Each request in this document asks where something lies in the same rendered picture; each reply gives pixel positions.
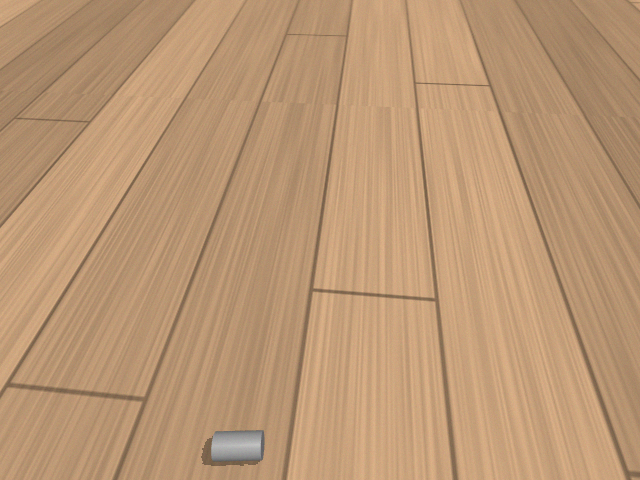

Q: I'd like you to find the can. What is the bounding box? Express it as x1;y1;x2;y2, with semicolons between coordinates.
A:
211;430;264;462

